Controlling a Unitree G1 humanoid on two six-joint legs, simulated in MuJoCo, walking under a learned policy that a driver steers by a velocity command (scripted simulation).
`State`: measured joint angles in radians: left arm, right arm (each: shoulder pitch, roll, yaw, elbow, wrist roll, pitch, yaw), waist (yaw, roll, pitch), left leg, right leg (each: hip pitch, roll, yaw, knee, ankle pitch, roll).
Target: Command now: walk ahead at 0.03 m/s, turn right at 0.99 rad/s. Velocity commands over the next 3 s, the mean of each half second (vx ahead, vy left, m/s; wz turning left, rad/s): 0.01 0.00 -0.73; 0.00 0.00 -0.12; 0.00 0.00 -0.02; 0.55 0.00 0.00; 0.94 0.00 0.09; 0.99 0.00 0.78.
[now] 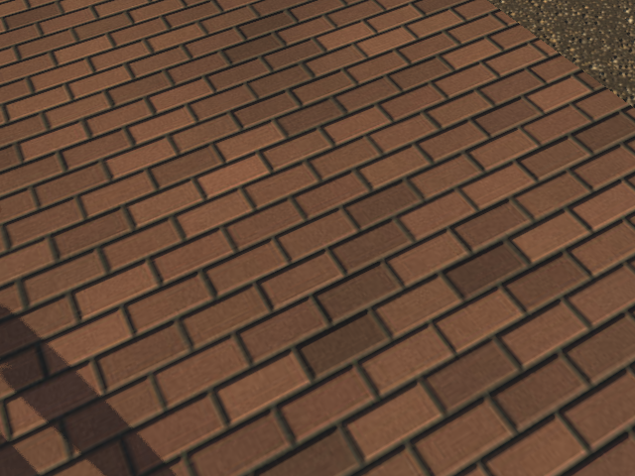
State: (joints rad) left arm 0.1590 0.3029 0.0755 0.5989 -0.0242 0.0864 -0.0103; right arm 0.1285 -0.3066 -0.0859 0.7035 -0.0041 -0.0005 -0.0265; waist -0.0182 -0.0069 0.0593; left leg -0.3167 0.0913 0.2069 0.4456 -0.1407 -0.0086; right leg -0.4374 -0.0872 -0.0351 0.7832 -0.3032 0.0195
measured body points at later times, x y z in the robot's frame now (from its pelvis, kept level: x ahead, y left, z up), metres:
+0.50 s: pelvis +0.04 -0.01 -0.01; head +0.06 -0.01 +0.44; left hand +0.31 +0.18 -0.08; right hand +0.10 -0.32 -0.09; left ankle +0.09 +0.10 -0.74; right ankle +0.01 -0.12 -0.73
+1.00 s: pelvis +0.03 -0.02 +0.00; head +0.03 -0.03 +0.45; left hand +0.24 +0.16 -0.11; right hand +0.05 -0.31 -0.12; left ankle +0.09 +0.10 -0.73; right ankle -0.04 -0.13 -0.73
